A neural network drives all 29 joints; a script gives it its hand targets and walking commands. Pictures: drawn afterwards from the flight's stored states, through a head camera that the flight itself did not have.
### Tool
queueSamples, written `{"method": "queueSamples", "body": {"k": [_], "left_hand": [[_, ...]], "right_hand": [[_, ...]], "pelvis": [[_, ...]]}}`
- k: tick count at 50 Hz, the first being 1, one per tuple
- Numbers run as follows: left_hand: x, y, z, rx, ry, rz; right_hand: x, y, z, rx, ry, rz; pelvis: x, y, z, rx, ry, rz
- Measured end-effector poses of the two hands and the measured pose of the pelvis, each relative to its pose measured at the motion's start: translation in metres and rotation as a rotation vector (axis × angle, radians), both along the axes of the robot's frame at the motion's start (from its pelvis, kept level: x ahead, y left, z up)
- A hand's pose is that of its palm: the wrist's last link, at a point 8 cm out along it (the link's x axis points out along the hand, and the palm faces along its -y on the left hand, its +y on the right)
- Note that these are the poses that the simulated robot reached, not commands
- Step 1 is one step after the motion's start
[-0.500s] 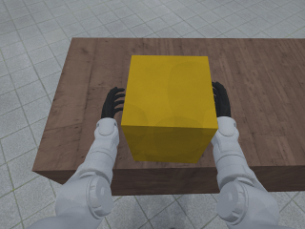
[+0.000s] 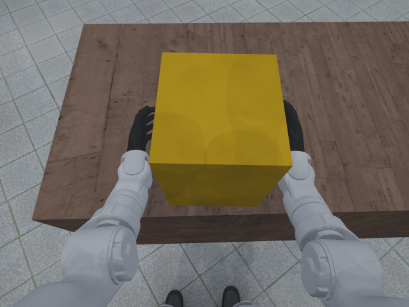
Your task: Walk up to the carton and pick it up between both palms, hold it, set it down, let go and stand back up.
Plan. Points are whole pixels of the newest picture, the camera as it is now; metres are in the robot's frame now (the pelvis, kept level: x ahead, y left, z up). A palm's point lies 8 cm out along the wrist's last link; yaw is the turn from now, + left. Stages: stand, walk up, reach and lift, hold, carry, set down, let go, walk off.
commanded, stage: set down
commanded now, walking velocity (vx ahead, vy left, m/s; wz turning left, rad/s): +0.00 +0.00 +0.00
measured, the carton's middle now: (215, 140) +0.43 +0.00 +0.00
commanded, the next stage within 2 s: none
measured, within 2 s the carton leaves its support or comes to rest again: neither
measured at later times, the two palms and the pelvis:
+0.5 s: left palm (121, 187) +0.32 +0.17 +0.01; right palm (310, 213) +0.28 -0.17 -0.01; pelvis -0.06 -0.01 +0.00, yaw +0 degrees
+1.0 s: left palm (108, 212) +0.27 +0.17 +0.03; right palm (324, 247) +0.23 -0.19 -0.01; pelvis -0.07 -0.02 +0.00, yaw +0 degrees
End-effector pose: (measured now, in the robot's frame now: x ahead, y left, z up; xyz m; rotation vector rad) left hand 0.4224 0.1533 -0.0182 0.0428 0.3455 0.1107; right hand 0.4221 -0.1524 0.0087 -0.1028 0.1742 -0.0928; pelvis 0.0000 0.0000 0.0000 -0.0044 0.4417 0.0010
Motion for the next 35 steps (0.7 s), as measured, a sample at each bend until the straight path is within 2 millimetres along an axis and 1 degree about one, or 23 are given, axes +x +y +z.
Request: {"method": "queueSamples", "body": {"k": [4, 8, 13, 16, 18, 21, 23, 28, 30, 35], "left_hand": [[-0.005, -0.005, -0.002, -0.001, 0.005, -0.015], [-0.014, -0.006, -0.004, -0.002, 0.01, -0.026], [-0.031, 0.0, 0.001, 0.011, -0.023, -0.014], [-0.047, 0.003, 0.003, 0.013, -0.028, -0.016], [-0.06, 0.005, 0.005, 0.012, -0.026, -0.02], [-0.08, 0.01, 0.012, 0.007, -0.041, -0.009], [-0.091, 0.012, 0.021, -0.005, -0.066, 0.003], [-0.111, 0.01, 0.047, -0.013, -0.132, 0.005], [-0.118, 0.011, 0.049, -0.009, -0.115, 0.008], [-0.137, 0.015, 0.044, -0.021, -0.064, 0.029]], "right_hand": [[-0.01, 0.0, -0.006, -0.014, -0.009, 0.018], [-0.028, -0.001, -0.016, -0.029, 0.008, 0.034], [-0.062, -0.005, -0.032, -0.039, 0.055, 0.045], [-0.086, -0.008, -0.039, -0.033, 0.081, 0.04], [-0.102, -0.01, -0.04, -0.026, 0.093, 0.027], [-0.122, -0.015, -0.034, -0.008, 0.087, -0.002], [-0.131, -0.017, -0.025, 0.006, 0.064, -0.017], [-0.141, -0.019, -0.001, 0.03, 0.043, -0.021], [-0.142, -0.02, 0.007, 0.042, 0.054, -0.022], [-0.147, -0.019, 0.018, 0.047, 0.069, -0.015]], "pelvis": [[-0.004, -0.003, -0.001, 0.004, 0.003, 0.0], [-0.01, -0.006, -0.001, 0.007, -0.002, 0.0], [-0.02, -0.008, -0.001, 0.01, -0.017, 0.0], [-0.029, -0.008, -0.001, 0.01, -0.036, 0.0], [-0.034, -0.008, 0.0, 0.01, -0.057, 0.0], [-0.043, -0.007, 0.001, 0.01, -0.1, 0.0], [-0.05, -0.007, 0.002, 0.01, -0.132, 0.0], [-0.067, -0.009, 0.002, 0.013, -0.205, -0.001], [-0.073, -0.011, 0.002, 0.015, -0.224, -0.001], [-0.084, -0.015, 0.002, 0.019, -0.258, -0.001]]}}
